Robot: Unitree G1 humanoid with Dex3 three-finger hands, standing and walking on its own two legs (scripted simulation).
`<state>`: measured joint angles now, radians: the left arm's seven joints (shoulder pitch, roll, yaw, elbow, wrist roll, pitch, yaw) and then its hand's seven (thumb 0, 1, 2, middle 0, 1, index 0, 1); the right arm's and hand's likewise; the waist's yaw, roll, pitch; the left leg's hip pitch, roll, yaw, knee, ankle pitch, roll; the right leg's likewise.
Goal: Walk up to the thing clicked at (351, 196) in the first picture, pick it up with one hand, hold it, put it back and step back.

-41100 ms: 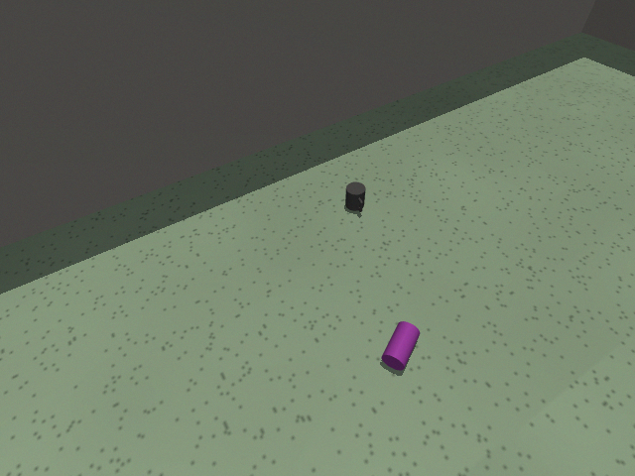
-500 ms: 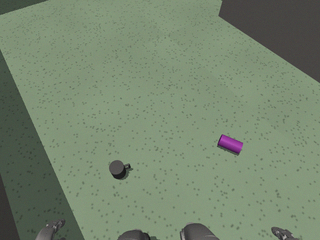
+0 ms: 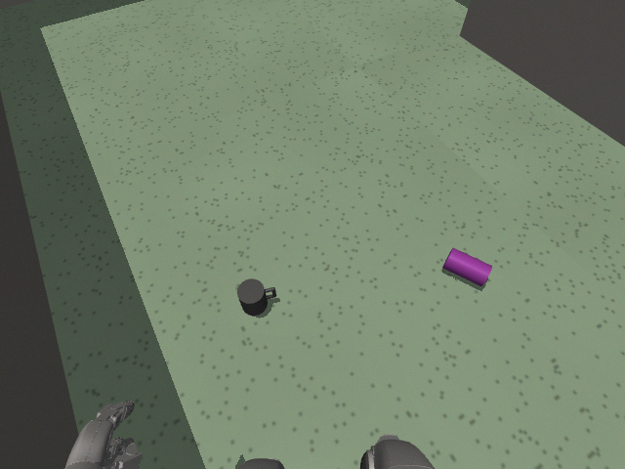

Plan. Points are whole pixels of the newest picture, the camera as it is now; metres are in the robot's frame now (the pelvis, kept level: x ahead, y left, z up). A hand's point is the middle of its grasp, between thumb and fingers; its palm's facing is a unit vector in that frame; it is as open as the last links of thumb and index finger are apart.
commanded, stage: step back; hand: left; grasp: from above
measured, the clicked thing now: (257, 296) +0.64 +0.23 -0.70
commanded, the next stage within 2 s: none
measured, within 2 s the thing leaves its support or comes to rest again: neither
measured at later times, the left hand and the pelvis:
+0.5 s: hand out of the picture -0.06 +0.23 -0.12, palm faces -0.07 -0.90 -0.42, open 7.4 cm; pelvis -0.15 -0.03 +0.01, yaw -4 degrees
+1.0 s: hand out of the picture -0.23 +0.23 -0.14, palm faces -0.07 -0.91 -0.41, open 7.4 cm; pelvis -0.33 -0.04 +0.00, yaw -4 degrees
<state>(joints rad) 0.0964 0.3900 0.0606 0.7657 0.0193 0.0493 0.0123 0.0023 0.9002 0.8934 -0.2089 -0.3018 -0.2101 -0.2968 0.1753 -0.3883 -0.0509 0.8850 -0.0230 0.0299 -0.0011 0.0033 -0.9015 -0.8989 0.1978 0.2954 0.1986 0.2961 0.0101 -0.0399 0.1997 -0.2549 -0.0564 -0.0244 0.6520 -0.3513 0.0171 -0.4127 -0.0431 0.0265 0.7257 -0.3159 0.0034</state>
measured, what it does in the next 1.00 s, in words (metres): walks backwards: right foot, then left foot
